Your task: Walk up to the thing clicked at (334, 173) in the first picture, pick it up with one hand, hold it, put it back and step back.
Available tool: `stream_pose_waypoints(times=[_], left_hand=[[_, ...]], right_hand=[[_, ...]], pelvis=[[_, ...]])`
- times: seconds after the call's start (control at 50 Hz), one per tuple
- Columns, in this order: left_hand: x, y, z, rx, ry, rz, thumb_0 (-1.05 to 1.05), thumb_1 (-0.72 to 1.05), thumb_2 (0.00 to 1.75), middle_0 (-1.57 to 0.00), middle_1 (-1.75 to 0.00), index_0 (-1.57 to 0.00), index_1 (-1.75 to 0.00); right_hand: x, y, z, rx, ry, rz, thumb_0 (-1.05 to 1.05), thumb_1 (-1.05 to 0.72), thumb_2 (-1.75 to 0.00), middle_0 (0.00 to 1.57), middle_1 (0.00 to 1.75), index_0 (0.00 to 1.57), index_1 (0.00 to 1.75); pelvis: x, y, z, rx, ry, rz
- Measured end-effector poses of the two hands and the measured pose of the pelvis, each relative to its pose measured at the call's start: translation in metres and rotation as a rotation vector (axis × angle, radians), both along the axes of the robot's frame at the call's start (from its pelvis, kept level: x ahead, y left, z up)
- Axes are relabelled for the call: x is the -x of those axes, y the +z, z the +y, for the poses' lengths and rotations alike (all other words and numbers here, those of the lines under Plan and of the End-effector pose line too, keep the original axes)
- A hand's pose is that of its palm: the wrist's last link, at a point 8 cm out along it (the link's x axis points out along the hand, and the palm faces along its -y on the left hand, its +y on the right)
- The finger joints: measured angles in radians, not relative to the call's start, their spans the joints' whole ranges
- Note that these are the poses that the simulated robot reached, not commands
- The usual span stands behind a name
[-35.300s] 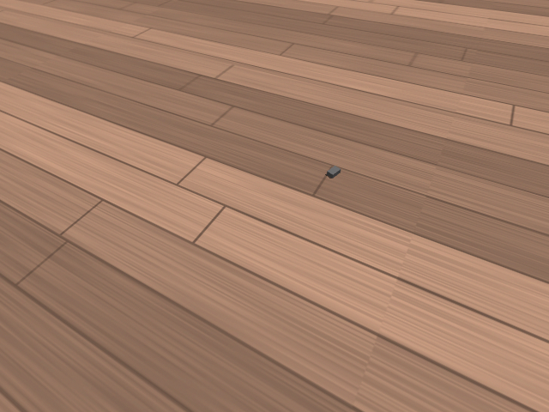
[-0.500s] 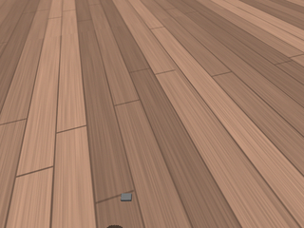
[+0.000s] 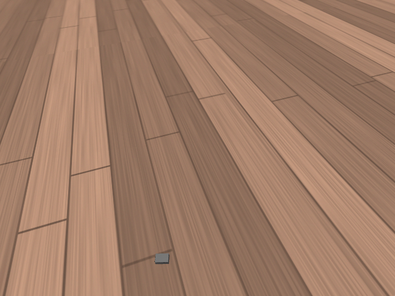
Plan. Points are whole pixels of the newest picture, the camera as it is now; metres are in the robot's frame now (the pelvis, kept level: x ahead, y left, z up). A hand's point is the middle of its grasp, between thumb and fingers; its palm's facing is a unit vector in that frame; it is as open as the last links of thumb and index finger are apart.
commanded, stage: stand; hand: left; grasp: from above
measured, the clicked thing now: (162, 258) +0.47 +0.23 -0.77
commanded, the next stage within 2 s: step back in 0.04 s
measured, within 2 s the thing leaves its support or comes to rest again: neither
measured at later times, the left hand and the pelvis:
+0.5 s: hand out of the picture +0.07 +0.32 -0.18, palm faces -0.05 -0.93 -0.36, open 7.3 cm; pelvis -0.08 +0.06 -0.02, yaw -2 degrees
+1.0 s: hand out of the picture -0.06 +0.29 -0.15, palm faces -0.09 -0.91 -0.41, open 7.3 cm; pelvis -0.19 +0.04 -0.02, yaw -5 degrees
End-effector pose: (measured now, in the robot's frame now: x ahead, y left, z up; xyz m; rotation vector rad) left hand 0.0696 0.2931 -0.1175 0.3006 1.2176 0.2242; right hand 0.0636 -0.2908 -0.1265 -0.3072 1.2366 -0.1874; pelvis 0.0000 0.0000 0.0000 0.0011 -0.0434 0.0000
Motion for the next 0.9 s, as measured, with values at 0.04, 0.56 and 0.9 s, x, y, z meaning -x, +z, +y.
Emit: stream_pose_waypoints(times=[0.04,0.56,0.9], left_hand=[[0.001,0.000,0.000,0.000,-0.002,0.001,0.00,0.91,0.90,-0.20,-0.30,-0.21,-0.30],[0.024,-0.019,0.071,-0.018,-0.099,-0.053,0.00,0.91,0.90,-0.20,-0.30,-0.21,-0.30],[0.121,-0.001,0.041,-0.062,-0.143,-0.049,0.00,0.91,0.90,-0.20,-0.30,-0.21,-0.30]], right_hand=[[0.001,0.000,-0.001,0.000,0.000,0.003,0.01,-0.90,-0.90,0.20,0.30,0.21,0.30],[0.107,0.010,0.041,0.096,-0.053,0.052,0.01,-0.90,-0.90,0.20,0.30,0.21,0.30],[0.155,-0.013,0.010,0.040,-0.092,-0.084,0.01,-0.90,-0.90,0.20,0.30,0.21,0.30]], pelvis=[[0.000,0.000,0.000,0.000,0.000,0.000],[0.088,-0.015,0.061,0.016,-0.044,0.023],[0.168,-0.024,0.038,-0.020,-0.107,0.001]])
